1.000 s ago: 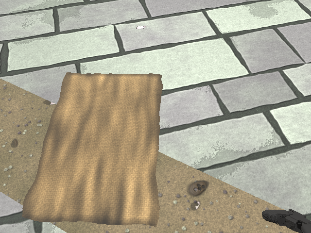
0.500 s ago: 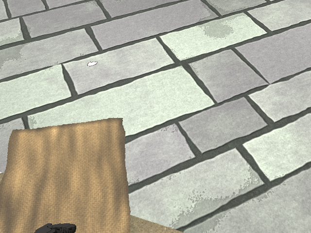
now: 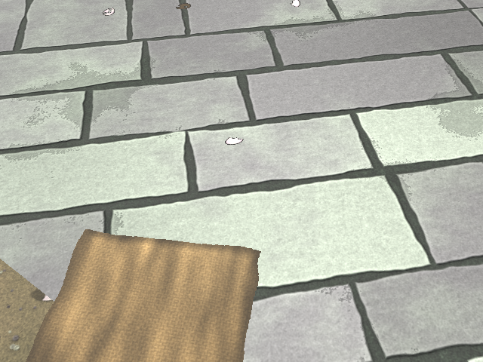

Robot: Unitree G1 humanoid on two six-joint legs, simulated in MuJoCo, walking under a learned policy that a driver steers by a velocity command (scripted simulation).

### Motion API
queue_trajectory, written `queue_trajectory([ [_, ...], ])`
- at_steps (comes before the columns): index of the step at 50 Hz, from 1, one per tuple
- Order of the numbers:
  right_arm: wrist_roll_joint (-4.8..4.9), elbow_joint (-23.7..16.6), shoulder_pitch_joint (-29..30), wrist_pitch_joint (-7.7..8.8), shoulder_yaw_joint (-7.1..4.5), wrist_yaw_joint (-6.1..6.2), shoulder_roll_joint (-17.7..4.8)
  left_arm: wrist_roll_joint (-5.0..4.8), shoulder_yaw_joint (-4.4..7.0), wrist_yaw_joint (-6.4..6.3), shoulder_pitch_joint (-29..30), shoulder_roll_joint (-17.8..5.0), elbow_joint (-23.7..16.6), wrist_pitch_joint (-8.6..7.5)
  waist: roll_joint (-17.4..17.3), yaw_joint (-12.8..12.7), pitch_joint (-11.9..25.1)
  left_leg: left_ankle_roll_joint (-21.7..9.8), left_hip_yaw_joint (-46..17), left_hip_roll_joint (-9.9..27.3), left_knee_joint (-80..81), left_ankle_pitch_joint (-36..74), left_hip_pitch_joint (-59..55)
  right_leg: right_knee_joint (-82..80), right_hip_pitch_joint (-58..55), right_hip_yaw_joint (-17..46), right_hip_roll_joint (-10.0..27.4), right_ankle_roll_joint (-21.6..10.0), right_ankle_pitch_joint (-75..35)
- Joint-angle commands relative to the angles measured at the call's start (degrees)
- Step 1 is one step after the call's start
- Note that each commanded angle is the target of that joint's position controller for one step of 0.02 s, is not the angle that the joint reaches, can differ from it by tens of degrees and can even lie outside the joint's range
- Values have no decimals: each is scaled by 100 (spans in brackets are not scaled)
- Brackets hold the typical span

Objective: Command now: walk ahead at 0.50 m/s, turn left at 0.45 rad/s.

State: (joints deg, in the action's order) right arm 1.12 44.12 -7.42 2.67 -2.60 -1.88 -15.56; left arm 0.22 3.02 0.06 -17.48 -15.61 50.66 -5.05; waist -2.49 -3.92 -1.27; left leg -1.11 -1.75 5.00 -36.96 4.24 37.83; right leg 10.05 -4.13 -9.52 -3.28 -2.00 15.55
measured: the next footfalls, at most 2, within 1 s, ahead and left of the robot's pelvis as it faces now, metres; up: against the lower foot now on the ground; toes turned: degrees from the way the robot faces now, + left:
left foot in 0.12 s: +0.25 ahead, +0.12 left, +0.00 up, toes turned +6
right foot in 0.60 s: +0.56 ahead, -0.02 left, +0.00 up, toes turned +24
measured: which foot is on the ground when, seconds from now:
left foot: up 0.00-0.10, down 0.12-0.62, up 0.64-1.00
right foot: down 0.00-0.14, up 0.16-0.58, down 0.60-1.00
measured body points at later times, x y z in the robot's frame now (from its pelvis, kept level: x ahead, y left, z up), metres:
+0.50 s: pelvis +0.29 +0.05 +0.00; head +0.32 +0.07 +0.45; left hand +0.44 +0.34 -0.08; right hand +0.42 -0.22 -0.10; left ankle +0.21 +0.12 -0.74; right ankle +0.52 -0.07 -0.69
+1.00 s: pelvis +0.55 +0.11 +0.00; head +0.58 +0.14 +0.45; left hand +0.41 +0.37 -0.12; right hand +0.87 +0.03 -0.08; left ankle +0.61 +0.33 -0.69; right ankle +0.53 -0.04 -0.74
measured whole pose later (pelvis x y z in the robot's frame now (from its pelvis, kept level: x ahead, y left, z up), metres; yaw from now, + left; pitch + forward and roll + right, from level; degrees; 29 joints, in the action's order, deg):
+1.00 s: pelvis +0.55 +0.11 +0.00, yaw +35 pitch +1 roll -2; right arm 1.4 35.3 -7.2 0.9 -3.9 -1.8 -16.7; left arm -0.3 4.2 0.1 -18.3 -17.0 49.0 -4.7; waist -2.1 -5.4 -2.5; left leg -0.8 -1.5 5.5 -42.1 -1.3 38.5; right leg 13.8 -1.9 -10.8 -0.3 0.4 16.7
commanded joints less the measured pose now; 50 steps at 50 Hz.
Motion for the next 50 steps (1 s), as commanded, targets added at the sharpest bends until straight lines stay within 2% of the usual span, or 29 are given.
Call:
queue_trajectory([
  [1, 5, -730, 824, 91, -46, -125, -309, -68, 245, -58, -153, -991, -123, 86, 447, -94, -418, -170, 232, -76, 280, -375, 349, 32, -255, 253, 1875, -651, -2891],
  [4, -3, -805, 368, 50, -187, -195, -562, -90, 314, -156, 29, -1215, -192, 237, 754, 311, 62, -478, 723, -554, 236, -1273, -567, 1197, -516, 3, 1900, -455, -5567],
  [5, 7, -675, -287, 31, -313, -179, -767, -80, 324, -196, 100, -1256, -227, 296, 768, 686, 437, -633, 826, -783, 319, -1353, -1416, 2117, -346, -97, 1801, -357, -6082],
  [6, 21, -456, -1235, 10, -500, -98, -1094, -84, 295, -233, 177, -1218, -292, 307, 560, 1192, 913, -883, 569, -839, 675, -1034, -2937, 3447, 472, -198, 1572, -153, -5506],
  [7, 5, -362, -1827, -35, -681, 26, -1745, 69, 111, -181, -244, -675, -535, 191, -636, 1079, 1608, -1674, -1776, 551, 655, -1185, -5254, 5602, 2796, -190, 931, 177, -2241],
  [8, 38, -495, -1702, 22, -610, 13, -1710, 67, -37, -64, -297, -387, -650, -55, -997, 840, 2334, -2488, -4593, 1480, 1669, -1924, -6283, 6906, 4345, 981, -84, 310, 1822],
  [9, -14, -506, -1666, 57, -477, 12, -1256, -167, 97, 43, 394, -882, -776, -239, -484, 1137, 1920, -2123, -4003, 1301, 1914, -2074, -6063, 7100, 4968, 1609, 315, 165, 1529],
  [10, -23, -522, -1384, 93, -427, 23, -1069, -259, 85, 73, 717, -899, -915, -335, -174, 1018, 1199, -1876, -3173, 1091, 1962, -1757, -5271, 6721, 5068, 1516, 569, 52, 1016],
  [11, -12, -583, -1008, 103, -383, 26, -939, -151, 89, 36, 772, -834, -889, -359, 294, 740, 717, -1692, -2567, 834, 2038, -1192, -4363, 6134, 4796, 1461, 789, 67, 669],
  [12, -49, -676, -719, 109, -328, 42, -782, -34, 143, 1, 723, -894, -855, -315, 253, 530, 475, -1608, -2168, 656, 2158, -637, -3698, 5701, 4402, 1445, 938, 131, 437],
  [13, -98, -762, -580, 105, -304, 58, -737, 10, 161, 4, 626, -884, -853, -240, 124, 377, 401, -1606, -2029, 534, 2295, -354, -3257, 5535, 4069, 1458, 989, 201, 309],
  [16, -58, -769, -626, 131, -357, 141, -915, 77, 132, -24, 617, -667, -932, -76, 55, 273, 278, -1643, -1567, 350, 2481, 246, -2574, 4780, 3863, 1286, 941, 501, -92],
  [19, -17, -689, -862, 99, -403, 238, -1044, 80, 62, -29, 1300, -488, -1148, -64, -42, 505, 124, -1367, -1190, 20, 2440, 5, -2286, 3412, 3728, 1225, 736, 637, -1268],
  [21, 0, -633, -1036, 57, -410, 271, -1059, 36, 23, 14, 1703, -410, -1259, -99, -153, 690, 113, -1186, -1154, -98, 2356, -424, -2185, 2608, 3390, 1187, 527, 637, -1947],
  [23, 23, -546, -1243, 28, -420, 278, -1079, -33, 37, 57, 1982, -475, -1372, -134, -218, 805, 97, -1117, -1399, 2, 2254, -749, -2292, 2235, 3211, 1245, 408, 610, -2173],
  [26, 43, -487, -1365, -22, -410, 310, -993, -64, 119, 122, 2024, -704, -1438, -202, -312, 748, 120, -1025, -1938, 222, 1757, -1002, -2870, 1813, 3150, 1462, 377, 456, -1761],
  [28, 20, -514, -1269, -59, -422, 324, -987, -74, 190, 132, 1697, -832, -1377, -260, -490, 533, 170, -931, -2212, 295, 1375, -804, -3042, 1692, 2757, 1422, 360, 267, -1247],
  [29, 9, -551, -1192, -69, -380, 316, -868, -50, 262, 104, 1212, -929, -1249, -288, -483, 267, 380, -795, -2139, 92, 949, -553, -2960, 1458, 2061, 1318, 353, 113, -1267],
  [30, -36, -635, -1162, -51, -265, 288, -572, 52, 346, 64, 495, -1156, -1163, -319, -209, -76, 1038, -599, -1818, -221, -229, -731, -2521, 1592, 760, 1792, 948, -204, -1146],
  [31, -10, -753, -1765, -12, -152, 292, -198, 149, 461, 21, -259, -1630, -1078, -282, 1040, -19, 1929, -168, -1031, -1000, -2171, -2474, -857, 1481, -1335, 3762, 2256, -938, -512],
  [32, 113, -824, -2088, 31, -134, 295, -419, 5, 466, 82, -476, -1545, -894, -208, 2211, 80, 2108, -38, -824, -920, -3372, -3939, 479, 887, -1796, 5718, 2899, -1409, 999],
  [33, 140, -721, -1679, 7, -264, 300, -953, -50, 325, 68, -151, -990, -1033, -176, 1346, -62, 1290, 17, -937, -563, -3837, -3448, 839, 691, -1136, 5095, 2652, -1155, 1684],
  [34, 73, -803, -1159, -31, -306, 297, -1070, -22, 256, 41, 139, -778, -1078, -120, 903, -88, 709, 38, -696, -366, -3831, -2975, 802, 658, -390, 4116, 2388, -899, 1199],
  [36, -22, -892, -794, -74, -333, 268, -890, 50, 157, 31, 522, -527, -1029, -82, 689, 127, 91, 15, -614, -49, -3312, -2424, 400, 357, 730, 2890, 1854, -681, -31],
  [37, 37, -919, -923, -105, -318, 235, -754, 68, 157, 20, 584, -562, -991, -100, 970, 268, 61, 28, -557, 50, -3189, -2283, 162, 224, 1004, 2578, 1814, -702, -297],
  [38, 58, -918, -955, -138, -291, 216, -630, 32, 167, 24, 586, -541, -947, -128, 980, 284, 40, 54, -480, 106, -3076, -2237, 93, 96, 1125, 2320, 1774, -760, -543],
  [42, 15, -1110, -579, -175, -236, 188, -453, 12, 269, 13, 486, -816, -769, -169, 680, 265, -27, 164, -411, 201, -2282, -1581, 430, -135, 979, 1542, 1877, -926, -1489],
  [46, 20, -1218, -9, -98, -177, 52, -348, -17, 296, -13, 432, -965, -655, -98, 595, 68, -131, 111, -86, 121, -979, -451, 163, -151, 813, 688, 1696, -740, -1922],
  [50, 35, -1466, 640, -68, -123, -73, -253, -123, 331, -5, 2, -1130, -427, 9, 526, -132, -355, -70, 197, -28, -129, -494, -34, -86, 394, 395, 1862, -662, -2130],
])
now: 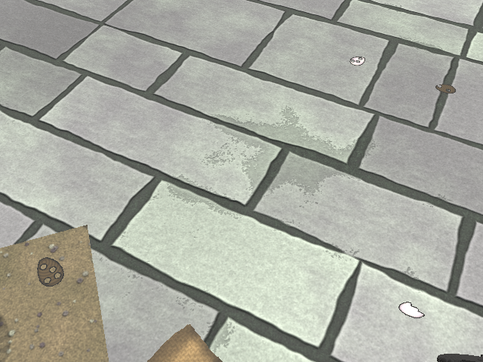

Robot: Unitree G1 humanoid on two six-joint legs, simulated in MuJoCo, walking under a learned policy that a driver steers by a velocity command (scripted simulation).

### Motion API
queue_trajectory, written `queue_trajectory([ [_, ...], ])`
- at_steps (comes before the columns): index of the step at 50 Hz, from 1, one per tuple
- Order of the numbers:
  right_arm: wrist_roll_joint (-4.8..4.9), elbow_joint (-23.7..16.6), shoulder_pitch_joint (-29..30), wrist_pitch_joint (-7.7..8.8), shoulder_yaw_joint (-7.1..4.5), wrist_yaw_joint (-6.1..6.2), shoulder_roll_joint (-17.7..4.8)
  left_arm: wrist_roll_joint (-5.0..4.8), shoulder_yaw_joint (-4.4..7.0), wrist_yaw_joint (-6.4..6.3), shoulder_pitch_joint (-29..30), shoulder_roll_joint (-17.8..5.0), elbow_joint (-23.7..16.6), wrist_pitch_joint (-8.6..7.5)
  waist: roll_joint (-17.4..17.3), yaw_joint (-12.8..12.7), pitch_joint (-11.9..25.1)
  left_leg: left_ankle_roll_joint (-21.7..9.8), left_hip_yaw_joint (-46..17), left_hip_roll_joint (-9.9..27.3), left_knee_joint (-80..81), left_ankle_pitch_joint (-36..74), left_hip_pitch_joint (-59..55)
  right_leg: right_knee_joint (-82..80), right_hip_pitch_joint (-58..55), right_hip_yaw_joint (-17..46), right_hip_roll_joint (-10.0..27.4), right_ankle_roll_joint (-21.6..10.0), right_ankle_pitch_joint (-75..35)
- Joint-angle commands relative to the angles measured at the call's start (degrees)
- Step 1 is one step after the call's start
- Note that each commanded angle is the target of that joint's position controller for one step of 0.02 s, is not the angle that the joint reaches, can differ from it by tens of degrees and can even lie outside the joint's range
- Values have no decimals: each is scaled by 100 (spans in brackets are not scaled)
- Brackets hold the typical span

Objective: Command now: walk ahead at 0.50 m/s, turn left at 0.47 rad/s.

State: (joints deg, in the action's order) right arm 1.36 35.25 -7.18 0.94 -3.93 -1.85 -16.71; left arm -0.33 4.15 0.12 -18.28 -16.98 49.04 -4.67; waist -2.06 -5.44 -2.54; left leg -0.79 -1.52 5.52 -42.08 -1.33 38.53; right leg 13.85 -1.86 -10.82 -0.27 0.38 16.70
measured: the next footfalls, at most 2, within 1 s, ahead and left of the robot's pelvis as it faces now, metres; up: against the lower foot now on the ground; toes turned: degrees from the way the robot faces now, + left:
left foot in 0.12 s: +0.24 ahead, +0.14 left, +0.00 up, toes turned +4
right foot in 0.66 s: +0.52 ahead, -0.12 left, +0.00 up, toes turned -15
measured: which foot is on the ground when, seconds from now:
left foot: up 0.00-0.10, down 0.12-0.64, up 0.66-1.00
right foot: down 0.00-0.12, up 0.14-0.64, down 0.66-1.00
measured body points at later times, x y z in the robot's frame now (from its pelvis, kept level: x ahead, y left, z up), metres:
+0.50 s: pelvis +0.28 +0.04 +0.00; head +0.30 +0.04 +0.45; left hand +0.46 +0.28 -0.11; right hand +0.30 -0.24 -0.11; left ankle +0.20 +0.14 -0.74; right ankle +0.44 -0.14 -0.68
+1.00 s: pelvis +0.56 -0.04 +0.01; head +0.59 -0.07 +0.45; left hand +0.73 +0.20 -0.10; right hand +0.67 -0.36 -0.08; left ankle +0.79 +0.06 -0.69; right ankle +0.49 -0.11 -0.74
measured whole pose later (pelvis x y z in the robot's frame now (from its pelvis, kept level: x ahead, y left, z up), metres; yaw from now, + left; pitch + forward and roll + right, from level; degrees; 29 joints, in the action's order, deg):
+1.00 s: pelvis +0.56 -0.04 +0.01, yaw -24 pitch +2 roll +0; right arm -0.2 39.2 -2.6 5.5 -2.8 -0.3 -16.4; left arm -1.3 4.1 -0.3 -18.1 -16.4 42.5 -2.3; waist -1.6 -4.2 -2.2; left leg 3.9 -6.1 3.9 -35.6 -0.2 36.1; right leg 21.1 8.3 7.6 -6.3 -4.3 14.2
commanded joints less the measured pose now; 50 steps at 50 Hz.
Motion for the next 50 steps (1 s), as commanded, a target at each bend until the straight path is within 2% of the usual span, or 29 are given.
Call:
queue_trajectory([
  [1, 7, -630, 678, 111, 2, -94, -162, -105, 231, 1, 16, -1039, -209, 5, 496, 53, -260, -187, 220, -148, 528, -164, -165, -383, 10, 502, 1637, -889, -2521],
  [3, -44, -653, 528, 112, -77, -102, -332, -167, 268, -1, 9, -1201, -146, 61, 640, 290, -85, -408, 436, -441, 745, -732, -694, 134, -256, 368, 1708, -826, -4127],
  [4, -84, -571, 140, 105, -165, -85, -490, -196, 270, -9, 2, -1267, -93, 94, 700, 592, 198, -545, 542, -638, 914, -890, -1394, 750, -243, 297, 1674, -770, -5023],
  [5, -79, -312, -739, 98, -312, -40, -724, -204, 215, -25, 42, -1197, -49, 126, 610, 1121, 662, -721, 637, -838, 1302, -495, -2718, 1760, 141, 119, 1492, -640, -5338],
  [6, -91, -75, -1689, 61, -452, 58, -1086, -94, 83, -34, 22, -936, -106, 101, 305, 1544, 1271, -945, -126, -272, 1111, -212, -4549, 3259, 1441, 108, 1268, -440, -3915],
  [7, -138, -32, -1808, 93, -494, 121, -1688, 33, -199, 57, -635, -134, -300, 4, -1206, 999, 2103, -1939, -3150, 1563, 1505, -953, -6347, 5525, 3699, 394, 204, -70, 1123],
  [8, -146, -115, -1969, 149, -369, 108, -1203, -166, -71, 94, -235, -684, -161, -123, -618, 1401, 2670, -2039, -4044, 1835, 2149, -1225, -6220, 6318, 4054, 1620, 61, -115, 1810],
  [9, -177, -12, -1676, 212, -276, 86, -995, -356, 31, 114, 348, -954, -409, -161, -477, 1378, 1681, -1715, -2940, 1609, 2233, -770, -5550, 6416, 4516, 1646, 300, -162, 1429],
  [10, -146, 53, -1338, 255, -229, 84, -844, -303, 1, 89, 534, -842, -464, -173, -272, 1135, 1134, -1477, -2145, 1334, 2302, -310, -4773, 5990, 4450, 1570, 581, -183, 912],
  [11, -154, 83, -1012, 288, -175, 70, -639, -173, 19, 65, 593, -797, -427, -143, -209, 932, 781, -1331, -1625, 1115, 2469, 6, -4123, 5635, 4258, 1532, 740, -141, 566],
  [12, -196, 68, -787, 339, -123, 68, -462, -145, 41, 59, 371, -747, -335, -50, -261, 709, 630, -1236, -1228, 964, 2741, 122, -3650, 5497, 3881, 1593, 865, -119, 223],
  [14, -204, 155, -612, 468, -141, 68, -421, -167, 14, 45, 42, -518, -209, 121, -292, 495, 531, -1316, -840, 976, 3131, 305, -3141, 5339, 3508, 1609, 900, 7, -30],
  [17, -245, 363, -589, 565, -176, 128, -467, -144, 12, 10, 369, -373, -300, 240, -94, 472, 147, -1186, -156, 885, 3435, 490, -2995, 4800, 3951, 1727, 873, 119, -676],
  [22, -224, 584, -720, 548, -212, 226, -626, -88, -58, 150, 1092, -182, -525, 180, -35, 715, -103, -910, 764, 707, 3599, 521, -3216, 3120, 3941, 1406, 705, 55, -2173],
  [27, -95, 896, -1151, 374, -292, 271, -803, -77, -108, 317, 1842, -148, -950, 175, 23, 978, -360, -808, 1074, 1030, 3258, 1062, -4228, 2304, 4307, 1030, 580, -223, -1789],
  [30, -45, 913, -1043, 226, -347, 333, -1012, -87, -9, 392, 1651, -340, -1097, 202, -241, 708, -14, -621, 1278, 1087, 2353, 3442, -4627, 2235, 3702, 574, 164, -528, -921],
  [31, -33, 895, -981, 171, -361, 361, -1086, -99, 78, 386, 1246, -490, -1047, 223, -346, 455, 271, -541, 1339, 1048, 1696, 4322, -4624, 2280, 3143, 414, -69, -665, -630],
  [32, -10, 871, -872, 128, -351, 382, -1115, -116, 225, 348, 483, -739, -886, 234, -300, 3, 676, -390, 1458, 888, 641, 4524, -4312, 2027, 2080, 357, -312, -855, -745],
  [33, -40, 816, -871, 159, -298, 412, -1033, -113, 423, 247, -451, -1142, -676, 278, 18, -454, 1175, -138, 1483, 651, -887, 3340, -3205, 1750, 396, 950, -161, -1121, -1007],
  [34, -277, 532, -1469, 301, -32, 315, -161, -158, 554, 165, -563, -1806, -655, 279, 1643, 152, 1636, 307, 1206, -447, -3101, -2092, -473, 1503, -1737, 4024, 1409, -2206, -462],
  [35, -100, 461, -1080, 553, 7, 230, -372, -105, 437, 185, -660, -1505, -844, 196, 1181, -105, 2540, 271, -245, -914, -4008, -3330, 388, 480, -2377, 6042, 1969, -2673, 316],
  [36, 132, 301, -450, 700, -82, 159, -714, -53, 336, 186, -498, -1129, -830, 134, 829, -274, 1808, 101, -500, -545, -3960, -2849, 915, 294, -1980, 5228, 1822, -2295, 101],
  [37, 111, 244, -288, 774, -47, 170, -677, -85, 286, 177, -173, -943, -867, 91, 438, -56, 1245, -6, -465, -279, -3443, -2357, 832, 318, -1174, 4504, 1577, -2063, -297],
  [38, -52, 296, -244, 786, -72, 213, -685, -98, 225, 170, 234, -745, -937, 81, 174, 216, 807, 16, -417, -90, -2878, -2100, 497, 284, -291, 3937, 1353, -1899, -956],
  [39, -151, 324, -336, 732, -120, 231, -747, -24, 165, 136, 467, -599, -1044, 75, 232, 423, 653, 57, -434, 26, -2607, -1906, 45, 148, 338, 3585, 1213, -1874, -1511],
  [40, -172, 320, -432, 662, -136, 221, -739, 19, 163, 116, 570, -619, -1115, 77, 371, 555, 577, 135, -429, 43, -2419, -1865, -236, 54, 740, 3480, 1151, -1918, -1875],
  [42, -206, 318, -490, 546, -105, 219, -588, -23, 186, 61, 575, -699, -1132, 68, 329, 650, 462, 310, -279, 59, -1787, -1732, -415, -54, 1250, 3059, 1011, -1869, -2298],
  [46, -229, 101, 334, 490, 37, 200, -269, -87, 263, -64, 317, -941, -1065, 115, 502, 375, 271, 504, -88, -245, 27, -121, -793, -51, 1833, 2418, 505, -1479, -1989],
  [50, -96, -57, 933, 554, 24, 113, -378, -130, 267, -93, -94, -922, -947, 200, 699, 102, 270, 487, -171, -534, 1056, 577, -1192, 209, 1659, 2768, 569, -1265, -1180],
])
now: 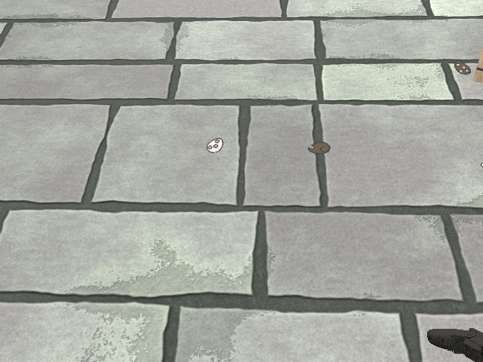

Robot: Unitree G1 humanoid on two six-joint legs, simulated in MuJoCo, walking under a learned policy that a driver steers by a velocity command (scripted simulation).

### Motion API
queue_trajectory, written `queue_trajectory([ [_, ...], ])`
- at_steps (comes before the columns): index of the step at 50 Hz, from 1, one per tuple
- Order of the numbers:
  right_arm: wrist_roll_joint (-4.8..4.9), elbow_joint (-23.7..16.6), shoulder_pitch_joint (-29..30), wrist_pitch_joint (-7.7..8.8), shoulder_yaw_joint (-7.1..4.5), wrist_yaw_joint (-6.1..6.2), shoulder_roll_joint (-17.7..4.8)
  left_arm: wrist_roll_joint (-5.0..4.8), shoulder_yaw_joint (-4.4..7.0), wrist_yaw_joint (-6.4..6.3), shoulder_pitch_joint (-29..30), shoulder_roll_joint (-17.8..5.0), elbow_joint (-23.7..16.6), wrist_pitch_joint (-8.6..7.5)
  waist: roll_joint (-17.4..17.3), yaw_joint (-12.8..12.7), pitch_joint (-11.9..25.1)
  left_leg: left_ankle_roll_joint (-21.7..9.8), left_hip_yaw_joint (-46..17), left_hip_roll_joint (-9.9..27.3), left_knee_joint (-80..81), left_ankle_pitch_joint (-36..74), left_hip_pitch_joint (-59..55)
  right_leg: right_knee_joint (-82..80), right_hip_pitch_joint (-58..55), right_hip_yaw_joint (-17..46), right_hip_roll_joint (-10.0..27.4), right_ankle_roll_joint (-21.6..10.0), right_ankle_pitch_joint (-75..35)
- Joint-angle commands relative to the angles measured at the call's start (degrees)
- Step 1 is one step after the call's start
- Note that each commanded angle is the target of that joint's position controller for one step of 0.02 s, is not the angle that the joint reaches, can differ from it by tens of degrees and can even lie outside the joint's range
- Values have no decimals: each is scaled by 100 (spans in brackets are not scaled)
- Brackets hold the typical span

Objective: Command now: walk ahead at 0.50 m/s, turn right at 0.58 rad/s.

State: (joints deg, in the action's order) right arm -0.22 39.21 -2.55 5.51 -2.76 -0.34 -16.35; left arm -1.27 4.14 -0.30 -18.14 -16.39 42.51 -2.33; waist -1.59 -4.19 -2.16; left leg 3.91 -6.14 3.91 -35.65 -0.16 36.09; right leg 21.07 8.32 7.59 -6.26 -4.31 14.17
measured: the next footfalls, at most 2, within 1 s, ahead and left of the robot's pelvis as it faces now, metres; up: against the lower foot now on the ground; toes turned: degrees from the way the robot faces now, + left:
left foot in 0.12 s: +0.25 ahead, +0.15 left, +0.00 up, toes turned -9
right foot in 0.60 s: +0.43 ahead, -0.16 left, +0.00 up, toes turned -21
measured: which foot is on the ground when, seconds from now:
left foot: up 0.00-0.10, down 0.12-0.60, up 0.62-0.92, down 0.94-1.00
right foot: down 0.00-0.14, up 0.16-0.58, down 0.60-1.00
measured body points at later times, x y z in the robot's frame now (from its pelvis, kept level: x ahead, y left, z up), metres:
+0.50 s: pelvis +0.26 +0.02 +0.00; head +0.30 +0.01 +0.44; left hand +0.54 +0.20 -0.08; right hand +0.21 -0.27 -0.13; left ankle +0.22 +0.15 -0.74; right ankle +0.38 -0.16 -0.70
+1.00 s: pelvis +0.38 -0.03 -0.01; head +0.39 -0.02 +0.44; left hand +0.61 +0.14 -0.13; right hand +0.38 -0.32 -0.13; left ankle +0.45 +0.10 -0.75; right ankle +0.39 -0.15 -0.74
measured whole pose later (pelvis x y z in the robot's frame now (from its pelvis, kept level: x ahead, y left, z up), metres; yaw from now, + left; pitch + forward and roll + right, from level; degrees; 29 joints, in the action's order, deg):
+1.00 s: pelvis +0.38 -0.03 -0.01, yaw -22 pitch +0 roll -1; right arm -1.4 49.4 -10.7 -0.9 -1.5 1.1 -14.7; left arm 1.4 1.8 0.2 -8.7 -13.3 43.4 0.1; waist 0.2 -0.1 -0.7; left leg 2.4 -1.2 3.3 -33.0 -15.7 17.0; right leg 29.3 19.1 -0.1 -3.1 -1.6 10.3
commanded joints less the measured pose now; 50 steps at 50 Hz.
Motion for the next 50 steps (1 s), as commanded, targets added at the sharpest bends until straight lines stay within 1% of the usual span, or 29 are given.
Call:
queue_trajectory([
  [1, 73, -471, 495, 119, -122, -57, -494, -45, 263, -57, -167, -944, -279, -16, 675, -10, 243, -29, 204, -382, 577, 350, -967, -347, 447, 1117, 1235, -754, -770],
  [4, 92, -414, 174, 206, -230, -89, -705, -13, 272, -77, -96, -916, -312, 21, 884, 250, 283, -285, 155, -380, 833, -259, -1369, 200, 102, 1602, 1393, -598, -733],
  [5, 73, -292, -266, 233, -295, -67, -788, 2, 235, -72, -27, -798, -350, 27, 889, 498, 444, -431, 244, -384, 1039, -282, -1981, 577, 175, 1551, 1226, -468, -919],
  [6, -21, -205, -921, 266, -380, -28, -996, 43, 130, -49, -4, -512, -422, 7, 667, 822, 998, -713, -140, 111, 967, -437, -3120, 1626, 518, 1253, 924, -272, -861],
  [7, -145, -129, -1651, 245, -491, 15, -1472, 17, 9, -49, -523, -126, -560, -29, -517, 822, 1888, -1408, -2000, 1402, 1116, -1194, -5130, 3540, 2028, 493, 205, 129, 572],
  [8, -39, 63, -1945, 163, -510, -45, -1446, -98, -19, -52, -819, -301, -660, -65, -1828, 730, 2105, -1918, -4071, 2114, 1737, -2806, -5633, 4820, 3378, 199, 220, 274, 2087],
  [9, 28, -51, -1638, 137, -373, -38, -927, -127, 109, -58, -502, -840, -558, -43, -1000, 850, 1332, -1711, -3597, 1904, 1932, -3543, -5042, 5343, 3781, 324, 564, 323, 1617],
  [10, 18, -85, -1378, 83, -306, -10, -723, -62, 151, -56, -14, -960, -636, -6, -563, 878, 780, -1486, -2678, 1668, 1940, -3019, -4372, 5416, 3794, 97, 744, 350, 1163],
  [11, -19, -69, -1142, 54, -252, -2, -603, 2, 157, -46, 205, -893, -699, 9, -328, 774, 431, -1406, -1999, 1421, 2049, -2264, -3743, 5210, 3629, 24, 911, 369, 820],
  [12, -48, -31, -1006, 47, -203, 9, -470, 28, 176, -23, 305, -806, -734, 29, -333, 670, 225, -1332, -1472, 1200, 2195, -1728, -3331, 4959, 3447, 22, 1067, 359, 589],
  [14, -34, 53, -935, 84, -202, 20, -447, -44, 142, 30, 202, -576, -765, 90, -574, 535, 150, -1364, -841, 1067, 2443, -1164, -2929, 4690, 3141, -102, 1231, 397, 407],
  [18, -29, 245, -976, 114, -295, 40, -724, 11, 79, 51, 584, -379, -962, 141, -264, 531, 18, -1525, 18, 1152, 2635, 197, -2986, 3851, 3397, -200, 1296, 547, -207],
  [22, 14, 355, -841, -42, -329, 131, -915, 69, 18, 180, 1028, -228, -1057, 76, -275, 632, 62, -1261, 1167, 832, 2304, 1857, -2907, 2287, 2623, -740, 1072, 543, -1432],
  [25, 138, 534, -1124, -130, -347, 136, -1048, 59, 33, 300, 1346, -238, -1218, 69, -312, 717, 179, -1187, 1223, 950, 1989, 2124, -3227, 1579, 2195, -838, 879, 374, -1431],
  [27, 241, 563, -1068, -174, -391, 139, -1185, 106, 127, 329, 1168, -441, -1237, 71, -389, 512, 333, -1108, 1199, 1046, 1456, 2746, -3474, 1238, 1804, -907, 676, 156, -1008],
  [29, 265, 592, -1050, -199, -348, 140, -1061, 153, 326, 264, 211, -811, -959, 59, -132, -36, 828, -808, 1440, 719, 42, 2751, -3241, 471, 343, -1007, 372, -153, -1804],
  [30, 36, 495, -1264, -175, -232, 124, -796, 209, 420, 139, -264, -1257, -919, 92, 605, -154, 1375, -492, 1559, 371, -1471, 799, -2158, 723, -1099, -30, 1247, -486, -4286],
  [31, -154, 398, -2023, -144, 8, 13, -273, 329, 319, 59, 113, -1553, -1114, 87, 1800, 467, 2269, -99, 1100, -400, -3591, -4198, -372, 1060, -2687, 2278, 3037, -1833, -6466],
  [32, 12, 659, -1903, -169, -74, -49, -799, 270, 187, 105, 18, -1002, -1160, 98, 1011, 37, 3118, -87, 70, -231, -3954, -4108, -562, 743, -2403, 2377, 2985, -1966, -5451],
  [33, 193, 521, -1367, -235, -128, -59, -939, 214, 110, 152, 336, -795, -1100, 88, 813, 57, 2271, -98, 171, -27, -3872, -3790, -177, 591, -1887, 1612, 2599, -1667, -4818],
  [34, 147, 485, -1107, -292, -95, -2, -813, 129, 59, 161, 596, -628, -997, 87, 481, 179, 1673, -88, 260, 120, -3432, -3473, -31, 421, -1247, 1215, 2270, -1337, -4051],
  [36, 66, 563, -1124, -484, -117, 114, -797, 173, 39, 142, 1058, -643, -948, 114, 526, 519, 1054, -2, 311, 214, -2752, -2961, -793, -27, 290, 751, 1965, -1068, -3181],
  [38, 32, 694, -1419, -592, -84, 188, -614, 278, 71, 121, 1287, -692, -898, 93, 731, 700, 1011, 67, 456, 85, -2145, -2656, -1433, -250, 937, 448, 1807, -1066, -2921],
  [43, 1, 725, -1059, -657, -36, 231, -496, 268, 21, 25, 1331, -539, -620, 131, 854, 518, 1016, -28, 459, 37, -730, -1746, -2084, -469, 1152, 385, 1707, -905, -897],
  [46, -100, 793, -1057, -629, -17, 167, -388, 220, -79, 36, 1358, -320, -437, 174, 728, 654, 704, -239, 610, -105, 511, -1020, -2790, -406, 1546, 335, 1420, -467, 918],
  [47, -176, 765, -1038, -610, -12, 154, -461, 245, -131, 48, 1125, -177, -299, 164, 556, 627, 564, -364, 356, 98, 892, -735, -2967, -301, 1683, 268, 1227, -167, 1318],
  [48, -181, 671, -945, -593, -61, 168, -809, 296, -120, 53, 906, -198, -221, 156, 71, 414, 350, -554, -97, 562, 1170, -682, -2764, 72, 1707, 4, 884, 105, 1500],
  [49, -129, 771, -693, -581, -95, 162, -872, 259, -105, 31, 757, -134, -216, 171, -725, 150, 214, -726, -139, 534, 1376, -2148, -1777, 201, 1070, -437, 595, 290, 875],
  [50, -133, 707, -511, -531, -18, 135, -560, 283, -92, 0, 999, -266, -191, 190, -687, 276, 84, -647, -81, 350, 1618, -2801, -1322, 422, 572, -446, 607, 356, 390],
])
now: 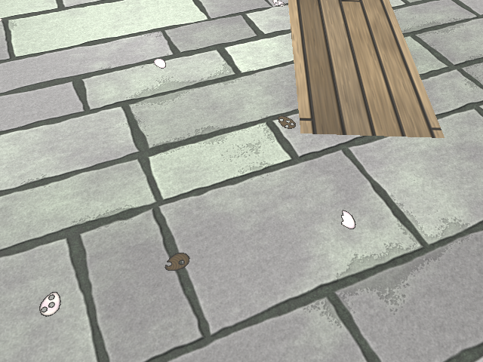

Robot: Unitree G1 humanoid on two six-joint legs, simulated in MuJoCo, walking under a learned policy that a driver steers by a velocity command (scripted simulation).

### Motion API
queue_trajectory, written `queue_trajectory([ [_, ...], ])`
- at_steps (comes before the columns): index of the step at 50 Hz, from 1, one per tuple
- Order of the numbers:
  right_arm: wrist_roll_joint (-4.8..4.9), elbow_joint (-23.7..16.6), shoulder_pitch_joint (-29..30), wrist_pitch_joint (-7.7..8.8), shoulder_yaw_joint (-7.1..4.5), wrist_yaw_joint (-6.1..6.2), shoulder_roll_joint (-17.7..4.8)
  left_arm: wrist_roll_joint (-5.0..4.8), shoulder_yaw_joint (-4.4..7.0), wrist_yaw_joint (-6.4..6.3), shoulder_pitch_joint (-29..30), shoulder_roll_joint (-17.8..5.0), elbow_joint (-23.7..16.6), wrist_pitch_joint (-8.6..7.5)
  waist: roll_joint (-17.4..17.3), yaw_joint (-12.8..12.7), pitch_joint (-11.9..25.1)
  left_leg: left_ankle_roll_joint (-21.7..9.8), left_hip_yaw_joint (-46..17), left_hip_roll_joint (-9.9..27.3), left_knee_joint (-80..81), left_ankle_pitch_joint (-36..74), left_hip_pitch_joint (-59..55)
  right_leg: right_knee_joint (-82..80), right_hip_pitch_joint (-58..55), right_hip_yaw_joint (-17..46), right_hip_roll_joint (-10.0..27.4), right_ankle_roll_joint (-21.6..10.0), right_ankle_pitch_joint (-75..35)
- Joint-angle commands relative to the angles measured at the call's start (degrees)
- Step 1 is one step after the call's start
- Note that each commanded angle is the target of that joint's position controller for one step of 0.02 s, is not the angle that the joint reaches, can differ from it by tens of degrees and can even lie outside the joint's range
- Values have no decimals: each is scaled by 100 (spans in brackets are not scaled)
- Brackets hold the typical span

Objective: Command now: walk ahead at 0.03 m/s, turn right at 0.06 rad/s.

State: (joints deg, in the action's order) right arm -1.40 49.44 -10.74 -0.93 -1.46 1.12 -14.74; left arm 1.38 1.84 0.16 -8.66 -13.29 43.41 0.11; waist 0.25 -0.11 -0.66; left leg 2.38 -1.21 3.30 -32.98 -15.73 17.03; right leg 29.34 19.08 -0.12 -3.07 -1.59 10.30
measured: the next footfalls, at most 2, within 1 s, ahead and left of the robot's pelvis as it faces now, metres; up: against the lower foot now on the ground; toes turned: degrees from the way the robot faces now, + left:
left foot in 0.72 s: +0.44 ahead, +0.15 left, +0.00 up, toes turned +1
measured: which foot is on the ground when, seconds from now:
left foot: down 0.00-0.28, up 0.30-0.70, down 0.72-1.00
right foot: down 0.00-0.74, up 0.76-1.00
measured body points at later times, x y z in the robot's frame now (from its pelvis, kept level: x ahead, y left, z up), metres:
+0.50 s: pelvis +0.14 +0.00 +0.02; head +0.16 -0.02 +0.47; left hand +0.12 +0.26 -0.11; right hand +0.31 -0.26 -0.10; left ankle +0.21 +0.15 -0.67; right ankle +0.07 -0.10 -0.73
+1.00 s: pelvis +0.41 +0.07 +0.02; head +0.43 +0.07 +0.47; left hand +0.55 +0.34 -0.10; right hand +0.44 -0.21 -0.12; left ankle +0.40 +0.14 -0.73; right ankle +0.53 -0.12 -0.66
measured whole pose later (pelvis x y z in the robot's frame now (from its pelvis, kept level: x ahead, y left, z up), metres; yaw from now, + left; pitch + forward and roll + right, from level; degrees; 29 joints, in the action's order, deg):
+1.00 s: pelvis +0.41 +0.07 +0.02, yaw +0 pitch +0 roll +1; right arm -0.2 54.2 -18.2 5.2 -2.9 -1.3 -14.6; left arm -0.3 4.0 -1.0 -9.1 -16.4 49.2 -3.9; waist 2.0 3.0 -0.9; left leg -3.9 2.7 -4.6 -14.8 -8.4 6.9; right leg 53.0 38.6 2.9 8.1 -0.5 5.6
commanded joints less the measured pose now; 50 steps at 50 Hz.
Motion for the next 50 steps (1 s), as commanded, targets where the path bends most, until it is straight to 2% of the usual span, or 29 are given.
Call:
queue_trajectory([
  [1, -42, -271, 337, 163, -102, -17, -597, -9, 168, -72, 105, -605, -275, -33, -857, -140, -69, -372, -511, 363, 1407, -1253, 713, -328, -710, 331, 320, 43, 525],
  [3, 24, -181, 201, 254, -109, -21, -652, -7, 196, -128, -22, -667, -142, 24, -657, -73, 11, -286, -356, 215, 1288, -1095, 459, -313, -674, 355, 323, -72, 738],
  [5, 120, -74, -116, 261, -170, 21, -833, -78, 225, -136, -66, -656, -62, 5, -591, 50, -50, -495, -465, 237, 1243, -1824, 222, -49, -207, 147, 133, -140, 1677],
  [8, 202, 12, -531, 298, -258, 64, -1055, -190, 223, -65, 42, -444, -46, -205, -987, 209, -352, -1104, -1688, 1080, 1867, -2790, -254, 822, 665, -255, 13, -134, 1457],
  [10, 269, 32, -499, 348, -299, 76, -1105, -241, 237, 1, 87, -420, -34, -365, -1066, 170, -555, -1383, -2167, 1473, 2037, -2450, -276, 893, 740, -129, 253, -269, 1179],
  [12, 315, -63, -94, 359, -281, 30, -986, -282, 267, 40, -363, -405, 202, -453, -916, -168, -459, -1159, -1582, 1144, 1819, -1761, 99, -41, -304, -197, 222, -433, 976],
  [13, 306, -111, 89, 364, -257, 7, -863, -271, 333, 34, -789, -529, 418, -456, -750, -355, -310, -962, -1164, 848, 1427, -1228, 471, -291, -1120, -39, 265, -453, 626],
  [14, 293, -249, 311, 411, -174, -6, -563, -242, 441, 1, -1247, -877, 574, -463, 39, -482, -196, -603, -372, 268, 333, -599, 1047, -797, -1711, 993, 826, -692, 1150],
  [15, 240, -438, 435, 522, -137, 9, -414, -253, 583, 24, -1793, -1366, 679, -464, 1313, -624, -4, -249, 392, -390, -1324, -498, 1991, -1532, -2588, 2785, 1767, -1259, 1430],
  [16, 267, -510, 543, 619, -196, 16, -653, -184, 514, 44, -1988, -1225, 685, -512, 1377, -724, -2, -247, -53, -421, -2564, -1529, 2885, -1764, -2997, 3793, 2340, -1707, 913],
  [18, 370, -378, 310, 735, -223, -89, -663, -152, 382, 23, -1680, -854, 593, -597, 614, -415, 48, -519, -349, 21, -3374, -987, 3419, -1536, -3220, 2927, 2135, -1465, 256],
  [20, 288, -386, 520, 743, -245, -176, -600, -154, 272, 23, -1514, -632, 588, -563, 288, -322, -97, -601, -241, 297, -3006, -204, 3422, -1737, -2988, 2109, 1887, -1151, -549],
  [21, 282, -419, 577, 726, -217, -234, -487, -158, 256, 19, -1540, -645, 617, -522, 473, -288, -128, -544, -145, 339, -2697, -20, 3179, -1822, -2744, 1805, 1802, -1109, -955],
  [23, 242, -476, 794, 678, -165, -313, -330, -191, 244, -28, -1576, -664, 663, -458, 420, -301, -220, -359, 89, 268, -1959, 342, 2882, -1987, -2418, 1251, 1571, -1054, -1282],
  [26, 233, -678, 1390, 654, -60, -347, -143, -177, 285, -109, -1574, -957, 708, -434, 395, -394, -366, -200, 315, 44, -600, 1194, 2132, -2186, -1719, 730, 1360, -957, -1203],
  [29, 285, -802, 1703, 624, -67, -356, -300, -228, 312, -109, -1782, -1047, 876, -464, 527, -434, -508, -248, 311, -86, -7, 1753, 1574, -2347, -1513, 636, 1507, -916, -1010],
  [32, 286, -879, 1726, 634, -133, -377, -528, -273, 338, -106, -1700, -1038, 988, -450, 499, -238, -535, -512, 169, -77, 288, 1652, 1463, -2095, -2003, 549, 1744, -752, -1580],
  [34, 258, -744, 1156, 637, -258, -361, -757, -243, 374, -107, -1559, -1135, 990, -399, 585, 132, -88, -719, 351, -313, 290, 1353, 601, -1300, -2229, 362, 1697, -594, -3260],
  [35, 257, -478, 315, 615, -382, -324, -931, -214, 353, -114, -1510, -1082, 984, -350, 549, 540, 394, -866, 480, -480, 284, 1272, -462, -335, -2026, 174, 1481, -464, -3915],
  [36, 241, -220, -692, 587, -493, -268, -1172, -151, 288, -129, -1501, -961, 904, -320, 323, 947, 1036, -1103, -60, 7, 118, 1095, -2026, 1087, -1072, 24, 1229, -283, -3135],
  [37, 131, -78, -1346, 557, -619, -254, -1749, -141, 70, -69, -2232, -201, 808, -404, -1197, 685, 1987, -2064, -2832, 1572, 628, -331, -4098, 3543, 1121, -116, 256, 136, -223],
  [38, 200, -59, -1299, 553, -481, -286, -1304, -237, 92, -35, -2082, -377, 908, -548, -1401, 736, 2211, -2162, -4401, 1846, 1742, -1369, -4044, 4450, 1841, 700, 37, 69, 2156],
  [39, 239, -123, -719, 583, -387, -290, -1036, -404, 243, -11, -1479, -896, 710, -638, -1067, 634, 1127, -1823, -3631, 1671, 1881, -1597, -3202, 4804, 2420, 705, 396, -50, 1847],
  [40, 216, -225, -252, 607, -338, -291, -868, -426, 251, -38, -1083, -957, 601, -679, -639, 457, 600, -1648, -2873, 1479, 1986, -1099, -2301, 4609, 2337, 545, 705, -131, 1297],
  [41, 156, -253, 76, 633, -288, -313, -700, -327, 280, -87, -902, -925, 585, -663, -328, 262, 224, -1535, -2220, 1238, 2142, -426, -1472, 4251, 2078, 452, 928, -133, 876],
  [42, 76, -257, 244, 682, -260, -324, -602, -266, 300, -120, -1029, -826, 610, -601, -537, 32, 171, -1466, -1806, 1056, 2270, 29, -929, 3941, 1645, 520, 1122, -131, 587],
  [44, 83, -171, 236, 723, -234, -348, -486, -214, 284, -136, -1158, -594, 682, -466, -529, -127, 170, -1446, -1286, 783, 2487, 499, -493, 3670, 1281, 456, 1186, -110, 383],
  [45, 86, -124, 196, 740, -268, -324, -652, -227, 270, -138, -1137, -527, 648, -421, -621, -187, 119, -1567, -1230, 881, 2627, 503, -318, 3486, 1318, 449, 1233, -41, 277],
  [50, 151, 82, -354, 719, -303, -150, -858, -128, 266, -103, -27, -576, 317, -451, -238, 90, -222, -1501, -704, 768, 2805, 1187, -652, 1731, 2008, 359, 1192, 185, -1201],
])
Velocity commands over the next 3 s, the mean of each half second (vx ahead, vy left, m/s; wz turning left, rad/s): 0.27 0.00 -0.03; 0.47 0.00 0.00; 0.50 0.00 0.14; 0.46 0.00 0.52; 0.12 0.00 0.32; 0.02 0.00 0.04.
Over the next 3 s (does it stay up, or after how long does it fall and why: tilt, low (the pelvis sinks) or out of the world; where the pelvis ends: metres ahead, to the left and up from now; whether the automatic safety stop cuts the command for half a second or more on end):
stays up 1.14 0.18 0.00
